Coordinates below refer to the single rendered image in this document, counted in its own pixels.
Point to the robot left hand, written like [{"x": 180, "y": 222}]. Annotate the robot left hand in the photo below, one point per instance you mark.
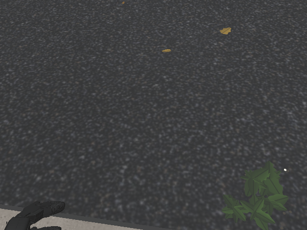
[{"x": 33, "y": 213}]

